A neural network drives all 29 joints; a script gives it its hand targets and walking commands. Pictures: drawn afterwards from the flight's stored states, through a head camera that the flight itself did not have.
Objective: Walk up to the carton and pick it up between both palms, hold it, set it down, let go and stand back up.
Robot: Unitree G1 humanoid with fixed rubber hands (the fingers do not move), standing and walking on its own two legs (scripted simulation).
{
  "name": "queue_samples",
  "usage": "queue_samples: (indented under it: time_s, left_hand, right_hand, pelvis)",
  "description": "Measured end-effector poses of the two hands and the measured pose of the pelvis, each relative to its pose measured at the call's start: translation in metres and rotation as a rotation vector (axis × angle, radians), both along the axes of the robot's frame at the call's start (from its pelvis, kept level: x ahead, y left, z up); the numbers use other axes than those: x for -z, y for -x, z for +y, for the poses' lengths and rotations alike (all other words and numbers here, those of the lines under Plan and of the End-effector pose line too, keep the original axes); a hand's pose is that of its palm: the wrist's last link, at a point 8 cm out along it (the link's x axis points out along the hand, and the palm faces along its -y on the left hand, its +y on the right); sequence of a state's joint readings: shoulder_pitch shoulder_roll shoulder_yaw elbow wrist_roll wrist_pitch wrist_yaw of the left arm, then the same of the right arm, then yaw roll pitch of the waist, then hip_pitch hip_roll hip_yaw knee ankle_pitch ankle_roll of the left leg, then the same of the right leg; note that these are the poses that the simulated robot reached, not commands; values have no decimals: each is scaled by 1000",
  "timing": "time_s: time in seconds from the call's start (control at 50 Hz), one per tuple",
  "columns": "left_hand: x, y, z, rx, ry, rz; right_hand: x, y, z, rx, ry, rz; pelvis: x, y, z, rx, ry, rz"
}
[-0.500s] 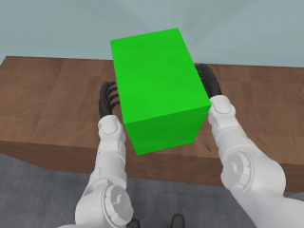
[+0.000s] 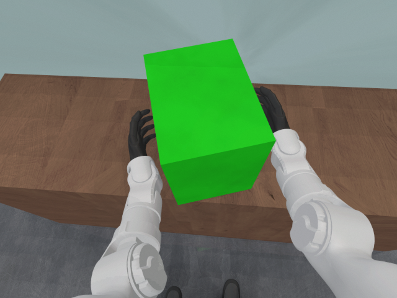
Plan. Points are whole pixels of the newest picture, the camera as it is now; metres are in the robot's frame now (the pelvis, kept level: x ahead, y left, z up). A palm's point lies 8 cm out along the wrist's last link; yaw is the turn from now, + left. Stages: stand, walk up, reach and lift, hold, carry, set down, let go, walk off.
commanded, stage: reach and lift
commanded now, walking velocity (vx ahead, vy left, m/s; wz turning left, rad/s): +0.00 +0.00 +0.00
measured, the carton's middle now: (202, 128) +0.47 +0.05 -0.03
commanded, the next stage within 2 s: none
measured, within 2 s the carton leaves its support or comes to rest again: leaves its support in 0.88 s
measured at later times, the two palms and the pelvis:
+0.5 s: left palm (140, 151) +0.38 +0.17 +0.01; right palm (276, 131) +0.44 -0.11 +0.02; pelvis +0.01 +0.01 +0.00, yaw +1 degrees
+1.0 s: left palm (127, 162) +0.34 +0.18 +0.03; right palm (273, 141) +0.40 -0.09 +0.04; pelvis -0.01 +0.01 +0.00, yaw +1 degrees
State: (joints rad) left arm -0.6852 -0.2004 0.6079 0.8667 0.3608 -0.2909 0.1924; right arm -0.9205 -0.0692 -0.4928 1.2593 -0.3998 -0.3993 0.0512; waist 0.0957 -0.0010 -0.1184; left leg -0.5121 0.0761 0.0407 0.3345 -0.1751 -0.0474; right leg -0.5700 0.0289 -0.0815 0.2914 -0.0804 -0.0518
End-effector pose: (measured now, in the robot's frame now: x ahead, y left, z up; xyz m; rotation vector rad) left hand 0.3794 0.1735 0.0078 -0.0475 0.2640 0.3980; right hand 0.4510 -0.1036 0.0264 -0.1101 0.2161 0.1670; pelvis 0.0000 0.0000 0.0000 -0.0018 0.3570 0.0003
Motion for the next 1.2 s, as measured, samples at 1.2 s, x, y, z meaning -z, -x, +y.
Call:
queue_samples:
  time_s: [1.2]
  left_hand:
    - [-48,39,0,13,22,-29]
  right_hand:
    - [-49,48,0,33,19,-35]
  pelvis:
    - [1,31,-10,-25,2,-140]
